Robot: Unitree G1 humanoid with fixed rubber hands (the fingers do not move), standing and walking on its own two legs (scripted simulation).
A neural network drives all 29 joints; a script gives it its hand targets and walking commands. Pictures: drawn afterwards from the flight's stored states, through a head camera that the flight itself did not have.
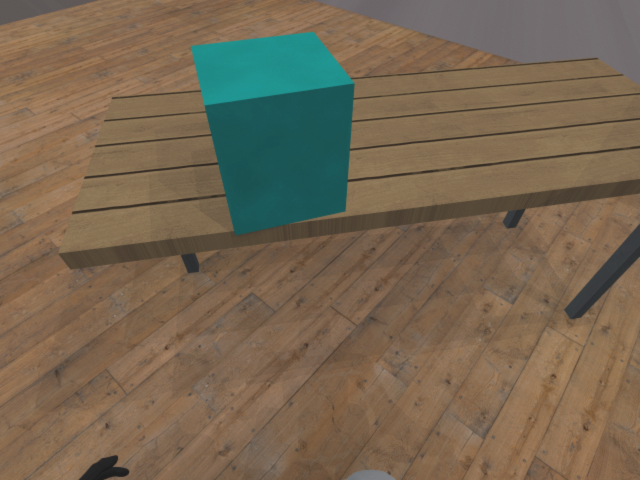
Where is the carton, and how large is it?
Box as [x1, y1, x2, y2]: [191, 32, 354, 235]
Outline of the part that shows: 313,32 191,46 235,235 345,210 354,83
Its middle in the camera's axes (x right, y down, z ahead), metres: -0.08 -0.19 +0.68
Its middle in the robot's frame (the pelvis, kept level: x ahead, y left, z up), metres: +0.67 +0.08 +0.09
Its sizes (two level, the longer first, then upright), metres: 0.210 0.200 0.250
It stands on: a table, 0.68 m high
